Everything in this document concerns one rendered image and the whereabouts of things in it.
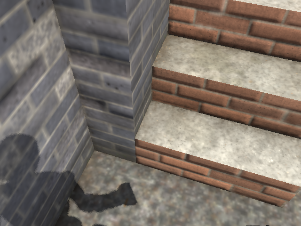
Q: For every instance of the stairs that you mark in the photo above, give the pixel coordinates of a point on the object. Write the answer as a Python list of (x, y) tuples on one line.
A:
[(225, 107)]

